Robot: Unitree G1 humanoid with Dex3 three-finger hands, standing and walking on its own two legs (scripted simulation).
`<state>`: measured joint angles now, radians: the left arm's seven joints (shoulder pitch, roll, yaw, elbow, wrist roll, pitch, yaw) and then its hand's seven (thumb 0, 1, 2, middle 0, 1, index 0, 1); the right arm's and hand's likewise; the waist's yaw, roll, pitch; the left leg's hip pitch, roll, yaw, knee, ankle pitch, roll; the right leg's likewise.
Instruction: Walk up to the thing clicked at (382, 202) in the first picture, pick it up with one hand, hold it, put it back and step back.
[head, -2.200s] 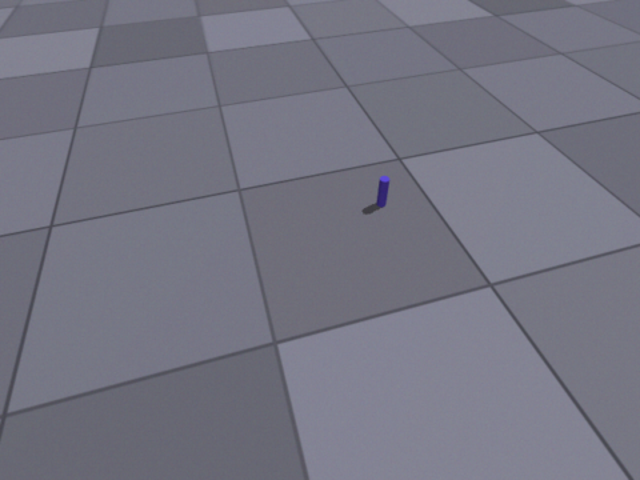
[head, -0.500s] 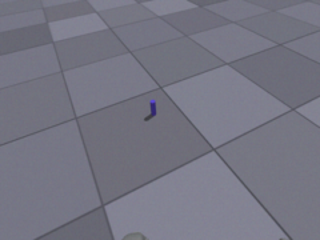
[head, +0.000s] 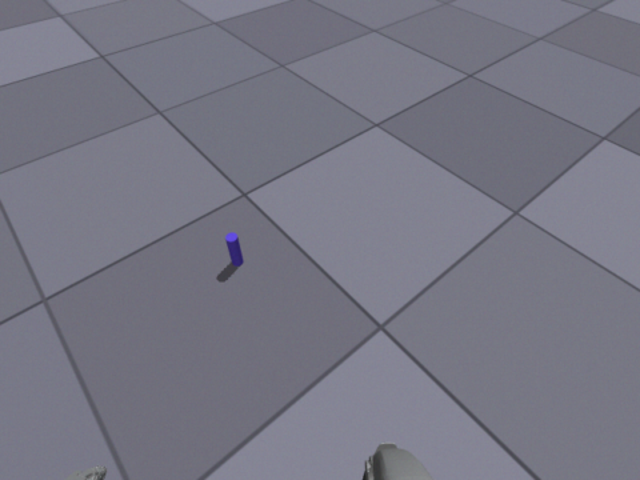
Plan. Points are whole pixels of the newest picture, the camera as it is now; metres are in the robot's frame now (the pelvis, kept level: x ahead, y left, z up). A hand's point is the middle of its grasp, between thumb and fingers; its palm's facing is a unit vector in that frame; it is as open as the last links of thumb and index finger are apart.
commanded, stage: walk up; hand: left
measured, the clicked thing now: (234, 249) +1.00 +0.28 -0.70
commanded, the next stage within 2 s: none
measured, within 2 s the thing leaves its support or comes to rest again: neither
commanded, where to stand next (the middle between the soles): +0.62 +0.01 m, yaw -1 degrees
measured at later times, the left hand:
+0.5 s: hand (157, 408) +0.26 +0.24 -0.12, palm faces -0.04 -0.92 -0.40, open 7.4 cm
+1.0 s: hand (173, 290) +0.47 +0.26 -0.14, palm faces -0.09 -0.92 -0.38, open 7.4 cm
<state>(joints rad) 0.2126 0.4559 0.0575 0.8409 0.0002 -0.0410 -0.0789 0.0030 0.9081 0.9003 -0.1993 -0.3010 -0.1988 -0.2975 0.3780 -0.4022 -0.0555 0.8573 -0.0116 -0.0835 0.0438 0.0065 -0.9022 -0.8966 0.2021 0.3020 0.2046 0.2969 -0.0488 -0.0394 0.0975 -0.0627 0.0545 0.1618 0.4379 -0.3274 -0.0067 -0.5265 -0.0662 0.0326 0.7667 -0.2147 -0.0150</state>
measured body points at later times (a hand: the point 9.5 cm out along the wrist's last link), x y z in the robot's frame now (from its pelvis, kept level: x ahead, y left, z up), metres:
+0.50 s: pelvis +0.21 -0.03 +0.00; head +0.22 -0.05 +0.45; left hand +0.26 +0.28 -0.09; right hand +0.27 -0.36 -0.12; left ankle +0.33 +0.12 -0.69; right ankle +0.18 -0.13 -0.74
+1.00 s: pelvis +0.39 -0.01 -0.01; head +0.41 -0.02 +0.44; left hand +0.47 +0.31 -0.11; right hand +0.42 -0.33 -0.12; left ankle +0.37 +0.12 -0.74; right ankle +0.50 -0.15 -0.72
